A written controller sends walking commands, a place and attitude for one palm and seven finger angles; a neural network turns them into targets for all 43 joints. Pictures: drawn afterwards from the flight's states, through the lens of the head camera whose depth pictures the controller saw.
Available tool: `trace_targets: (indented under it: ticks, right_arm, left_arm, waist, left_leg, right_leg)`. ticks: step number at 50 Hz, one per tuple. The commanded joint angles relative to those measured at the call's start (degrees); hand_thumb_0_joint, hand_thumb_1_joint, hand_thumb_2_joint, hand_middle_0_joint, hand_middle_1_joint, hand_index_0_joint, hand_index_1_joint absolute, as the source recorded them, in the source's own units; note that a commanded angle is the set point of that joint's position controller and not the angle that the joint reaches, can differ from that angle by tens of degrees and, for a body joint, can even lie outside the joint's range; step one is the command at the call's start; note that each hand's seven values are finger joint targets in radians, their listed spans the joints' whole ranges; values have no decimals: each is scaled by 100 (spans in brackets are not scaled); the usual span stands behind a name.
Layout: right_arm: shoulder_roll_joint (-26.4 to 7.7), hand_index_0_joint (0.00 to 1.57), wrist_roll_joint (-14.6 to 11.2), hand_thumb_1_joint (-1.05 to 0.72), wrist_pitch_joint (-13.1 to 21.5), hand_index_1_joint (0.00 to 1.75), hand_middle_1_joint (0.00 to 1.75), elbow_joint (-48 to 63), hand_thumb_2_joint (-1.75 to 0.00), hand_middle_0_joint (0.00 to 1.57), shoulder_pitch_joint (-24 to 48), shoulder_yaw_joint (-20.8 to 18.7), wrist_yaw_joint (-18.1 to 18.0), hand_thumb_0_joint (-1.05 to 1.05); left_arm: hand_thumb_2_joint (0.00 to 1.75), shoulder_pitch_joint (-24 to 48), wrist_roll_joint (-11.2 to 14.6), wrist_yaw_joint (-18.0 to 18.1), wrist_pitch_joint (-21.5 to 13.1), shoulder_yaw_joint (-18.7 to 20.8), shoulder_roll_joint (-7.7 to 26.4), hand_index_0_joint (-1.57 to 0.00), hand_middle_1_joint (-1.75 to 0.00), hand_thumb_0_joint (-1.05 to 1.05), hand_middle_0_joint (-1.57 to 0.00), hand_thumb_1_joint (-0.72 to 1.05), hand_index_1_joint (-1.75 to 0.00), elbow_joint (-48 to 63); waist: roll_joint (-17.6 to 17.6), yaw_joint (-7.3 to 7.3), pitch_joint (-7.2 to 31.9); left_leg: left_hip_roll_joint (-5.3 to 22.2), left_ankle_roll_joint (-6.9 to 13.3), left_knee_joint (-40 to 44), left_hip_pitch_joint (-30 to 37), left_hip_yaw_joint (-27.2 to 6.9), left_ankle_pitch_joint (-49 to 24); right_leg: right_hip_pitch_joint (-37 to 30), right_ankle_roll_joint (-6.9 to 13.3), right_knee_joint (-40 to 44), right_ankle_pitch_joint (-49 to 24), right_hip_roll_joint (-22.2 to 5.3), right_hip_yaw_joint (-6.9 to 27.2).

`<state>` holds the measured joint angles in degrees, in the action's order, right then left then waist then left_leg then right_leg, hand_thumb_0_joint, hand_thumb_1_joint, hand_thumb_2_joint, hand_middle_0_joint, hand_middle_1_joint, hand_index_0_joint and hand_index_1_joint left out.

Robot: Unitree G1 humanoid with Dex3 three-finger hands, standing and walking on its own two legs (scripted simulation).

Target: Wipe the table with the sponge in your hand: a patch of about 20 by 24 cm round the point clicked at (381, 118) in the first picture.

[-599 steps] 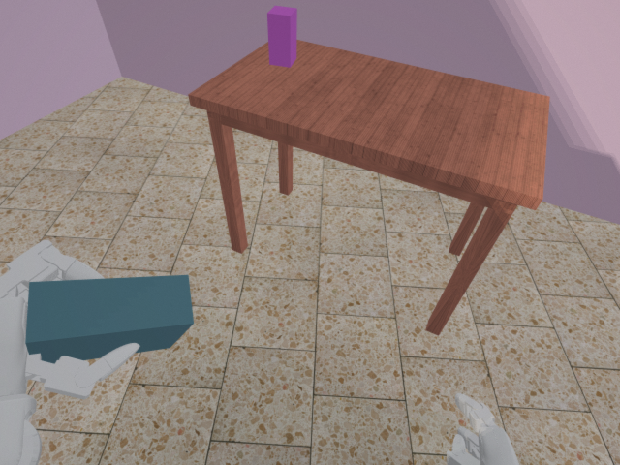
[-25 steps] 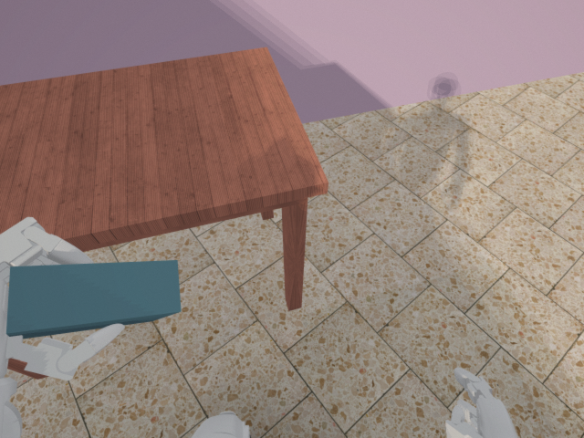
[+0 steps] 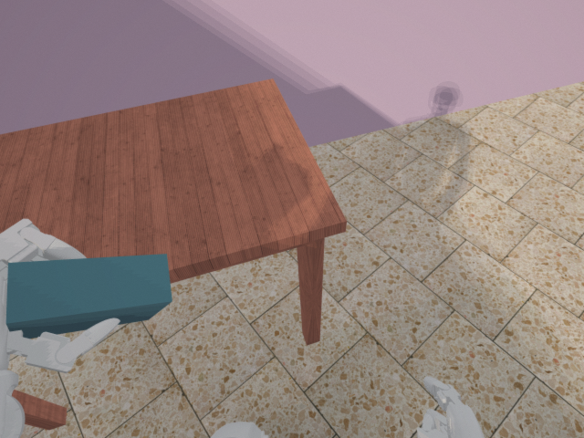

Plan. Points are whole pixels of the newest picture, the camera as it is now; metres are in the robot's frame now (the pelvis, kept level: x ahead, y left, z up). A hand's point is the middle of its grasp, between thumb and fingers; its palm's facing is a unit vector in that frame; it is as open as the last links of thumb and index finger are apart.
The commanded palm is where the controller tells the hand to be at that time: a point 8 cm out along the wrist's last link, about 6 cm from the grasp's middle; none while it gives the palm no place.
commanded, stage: come to a stop and stand still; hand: left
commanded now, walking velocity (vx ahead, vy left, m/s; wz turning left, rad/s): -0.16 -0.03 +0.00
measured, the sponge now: (115, 294) +0.23 +0.20 +0.14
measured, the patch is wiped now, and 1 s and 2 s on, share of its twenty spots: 0.00 0.00 0.00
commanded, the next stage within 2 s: look again from close up in 1.10 s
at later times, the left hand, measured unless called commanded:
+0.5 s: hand (62, 314) +0.20 +0.23 +0.17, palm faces +0.33 -0.82 -0.46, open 9.5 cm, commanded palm +0.15 +0.28 +0.18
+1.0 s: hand (53, 366) +0.16 +0.22 +0.16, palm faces +0.35 -0.84 -0.40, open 9.5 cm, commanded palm +0.11 +0.27 +0.18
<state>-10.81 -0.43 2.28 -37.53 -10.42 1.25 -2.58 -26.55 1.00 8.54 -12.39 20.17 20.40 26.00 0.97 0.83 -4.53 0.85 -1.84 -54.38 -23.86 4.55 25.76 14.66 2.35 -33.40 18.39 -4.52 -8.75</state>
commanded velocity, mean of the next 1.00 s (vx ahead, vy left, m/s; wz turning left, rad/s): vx -0.02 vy -0.03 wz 0.00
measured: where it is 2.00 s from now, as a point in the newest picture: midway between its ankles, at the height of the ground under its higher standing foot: outside the picture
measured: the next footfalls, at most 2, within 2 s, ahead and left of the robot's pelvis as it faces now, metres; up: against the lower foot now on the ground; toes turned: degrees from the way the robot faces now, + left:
left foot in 0.12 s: +0.08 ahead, +0.15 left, +0.00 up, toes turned +5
right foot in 0.42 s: +0.02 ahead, -0.08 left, +0.00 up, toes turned -7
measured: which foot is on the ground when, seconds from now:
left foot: up 0.00-0.10, down 0.12-0.46, up 0.48-0.66, down 0.68-1.00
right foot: down 0.00-0.14, up 0.16-0.40, down 0.42-1.00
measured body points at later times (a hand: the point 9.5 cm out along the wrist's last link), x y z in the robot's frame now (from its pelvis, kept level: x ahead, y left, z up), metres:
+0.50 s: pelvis -0.02 +0.00 +0.00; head +0.01 -0.01 +0.45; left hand +0.18 +0.27 +0.19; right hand +0.15 -0.21 -0.10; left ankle +0.04 +0.14 -0.73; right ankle -0.02 -0.07 -0.74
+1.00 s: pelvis -0.06 -0.01 +0.00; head -0.06 -0.02 +0.45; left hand +0.13 +0.26 +0.18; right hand +0.11 -0.24 -0.09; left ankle -0.03 +0.11 -0.73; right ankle -0.02 -0.07 -0.73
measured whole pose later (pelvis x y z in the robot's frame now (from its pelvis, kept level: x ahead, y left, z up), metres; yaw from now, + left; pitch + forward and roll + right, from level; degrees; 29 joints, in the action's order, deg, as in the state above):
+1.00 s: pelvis -0.06 -0.01 +0.00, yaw -2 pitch -1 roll +0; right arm -12.2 0.0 4.0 -34.3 -12.3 0.9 -3.8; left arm -27.8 1.8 8.5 -9.9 16.5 20.1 25.7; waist 1.7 1.0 -0.9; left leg 1.7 -0.2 -30.1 -15.2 1.5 14.5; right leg 14.7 5.0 -26.2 10.9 2.8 -7.1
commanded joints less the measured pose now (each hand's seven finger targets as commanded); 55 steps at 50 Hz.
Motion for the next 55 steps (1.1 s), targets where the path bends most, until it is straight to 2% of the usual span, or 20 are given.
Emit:
trace_targets:
  ticks: [1, 4, 5, 6, 7, 8, 9, 11, 19, 21, 22, 24, 27, 32, 34, 37, 42, 47, 50, 55]
  right_arm:
    - [-363, 20, 69, -90, 292, 30, 30, 1207, -90, 20, 661, -159, -172, 0]
    - [-456, 20, 93, -90, 214, 30, 30, 1267, -90, 20, 339, -280, -227, 0]
    - [-540, 20, 72, -90, 198, 30, 30, 1319, -90, 20, 279, -332, -245, 0]
    - [-689, 20, 28, -90, 196, 30, 30, 1355, -90, 20, 214, -408, -246, 0]
    - [-734, 20, 15, -90, 262, 30, 30, 1389, -90, 20, 111, -455, -200, 0]
    - [-676, 20, 102, -90, 306, 30, 30, 1371, -90, 20, 130, -435, -168, 0]
    - [-665, 20, 173, -90, 346, 30, 30, 1310, -90, 20, 173, -407, -130, 0]
    - [-657, 20, 118, -90, 433, 30, 30, 1278, -90, 20, 126, -428, -36, 0]
    - [-732, 20, 14, -90, 494, 30, 30, 1296, -90, 20, 155, -364, 36, 0]
    - [-660, 20, 16, -90, 452, 30, 30, 1309, -90, 20, 208, -317, 0, 0]
    - [-541, 20, -14, -90, 438, 30, 30, 1292, -90, 20, 235, -272, -16, 0]
    - [-513, 20, -32, -90, 397, 30, 30, 1254, -90, 20, 287, -274, -48, 0]
    - [-416, 20, 2, -90, 373, 30, 30, 1146, -90, 20, 512, -129, -104, 0]
    - [-527, 20, 53, -90, 373, 30, 30, 1103, -90, 20, 368, -165, -222, 0]
    - [-721, 20, 49, -90, 343, 30, 30, 1173, -90, 20, 305, -275, -220, 0]
    - [-669, 20, 93, -90, 338, 30, 30, 1237, -90, 20, 391, -186, -233, 0]
    - [-713, 20, 52, -90, 455, 30, 30, 1214, -90, 20, 276, -243, -218, 0]
    - [-667, 20, 42, -90, 453, 30, 30, 1143, -90, 20, 206, -254, -170, 0]
    - [-677, 20, 62, -90, 409, 30, 30, 1141, -90, 20, 278, -227, -180, 0]
    - [-699, 20, 89, -90, 384, 30, 30, 1197, -90, 20, 345, -164, -213, 0]
  left_arm:
    - [130, 153, 33, 199, -359, 724, 993, -120, -160, 0, -120, 10, -160, 1505]
    - [130, 45, 53, 247, -284, 770, 1057, -120, -160, 0, -120, 10, -160, 1893]
    - [130, 113, 79, 245, -285, 769, 1098, -120, -160, 0, -120, 10, -160, 2019]
    - [130, 232, 78, 229, -284, 711, 1132, -120, -160, 0, -120, 10, -160, 2184]
    - [130, 78, 108, 182, -328, 722, 1071, -120, -160, 0, -120, 10, -160, 1943]
    - [130, -28, 79, 143, -342, 808, 1127, -120, -160, 0, -120, 10, -160, 1784]
    - [130, 161, 57, 131, -389, 844, 1211, -120, -160, 0, -120, 10, -160, 1938]
    - [130, 287, 63, 134, -387, 786, 1178, -120, -160, 0, -120, 10, -160, 2142]
    - [130, 20, 165, 50, -81, 638, 952, -120, -160, 0, -120, 10, -160, 1716]
    - [130, 171, 121, 58, -84, 766, 1123, -120, -160, 0, -120, 10, -160, 1614]
    - [130, 241, 186, 46, -38, 702, 1078, -120, -160, 0, -120, 10, -160, 1456]
    - [130, 116, 292, 38, 89, 663, 1074, -120, -160, 0, -120, 10, -160, 1266]
    - [130, 436, 246, 87, 30, 606, 1067, -120, -160, 0, -120, 10, -160, 1511]
    - [130, 327, 189, 138, -78, 649, 1084, -120, -160, 0, -120, 10, -160, 1412]
    - [130, 291, 178, 145, -121, 572, 1063, -120, -160, 0, -120, 10, -160, 1568]
    - [130, 280, 137, 110, -226, 493, 1015, -120, -160, 0, -120, 10, -160, 1632]
    - [130, 278, 124, 99, -241, 470, 961, -120, -160, 0, -120, 10, -160, 1365]
    - [130, 474, 165, 113, -111, 395, 988, -120, -160, 0, -120, 10, -160, 1175]
    - [130, 587, 153, 131, -48, 370, 1004, -120, -160, 0, -120, 10, -160, 1215]
    - [130, 633, 106, 125, -77, 349, 1012, -120, -160, 0, -120, 10, -160, 1212]
  waist:
    - [-980, 32, 1140]
    - [-551, -76, 1422]
    - [-186, -65, 1460]
    - [542, -44, 1524]
    - [1026, -5, 1388]
    - [1624, -32, 1207]
    - [1879, -57, 1175]
    - [1389, -53, 1331]
    - [1065, -109, 1150]
    - [407, -144, 1215]
    - [-320, -143, 1167]
    - [-1072, -67, 828]
    - [-653, -48, 805]
    - [-372, -44, 959]
    - [173, -1, 1129]
    - [1206, 4, 861]
    - [460, -1, 969]
    - [-336, -84, 793]
    - [-305, -80, 674]
    - [345, -30, 433]
  left_leg:
    - [31, -19, 1514, 110, 172, -527]
    - [24, -16, 2954, 1266, 191, -2206]
    - [458, 82, 3045, 1685, -51, -3524]
    - [1154, 294, 3097, 2014, -819, -4750]
    - [1653, 575, 3240, 2122, -1217, -5497]
    - [1957, 894, 3469, 2043, -1659, -5905]
    - [2041, 1030, 3481, 1938, -1762, -5764]
    - [1798, 878, 3181, 2212, -1227, -5773]
    - [1442, 559, 3193, 1150, -678, -2889]
    - [1031, 256, 2737, 746, -380, -1937]
    - [609, 61, 2325, 655, -64, -1145]
    - [101, 0, 1143, 501, -256, -294]
    - [116, 29, 807, 189, -476, -191]
    - [62, 111, 2667, 947, -317, -1115]
    - [558, 249, 3190, 1413, -671, -2523]
    - [1149, 514, 3633, 759, -1362, -2675]
    - [712, 331, 3306, 326, -835, -1340]
    - [188, 211, 2467, 849, -529, -675]
    - [164, 246, 2522, 1013, -609, -817]
    - [448, 355, 3475, 606, -933, -483]
  right_leg:
    - [-1416, 407, 686, -4906, -1190, 823]
    - [-1119, 53, 235, -3860, -773, 648]
    - [-822, -151, 40, -3027, -497, 556]
    - [-317, -297, -360, -1310, -153, 438]
    - [219, -343, -778, 747, 165, 473]
    - [724, -397, -1507, 1528, 353, 553]
    - [733, -363, -1744, 1457, 267, 763]
    - [682, -360, -1380, 911, 317, 677]
    - [-643, -415, 854, -150, 470, 358]
    - [-978, -260, 1260, -1200, 55, 809]
    - [-674, -80, 1351, -1352, -377, 1365]
    - [41, 409, 1842, -1064, -1092, 2270]
    - [-312, 598, 1612, -1828, -1125, 1887]
    - [-678, 291, 1339, -1828, -729, 1458]
    - [-685, -28, 1038, -1395, -301, 1259]
    - [-734, -254, 634, -732, 181, 856]
    - [-976, -204, 1021, -933, 42, 1169]
    - [24, 63, 2050, 617, -572, 1999]
    - [202, 87, 2158, 925, -583, 1874]
    - [-177, -137, 1827, 681, -29, 1415]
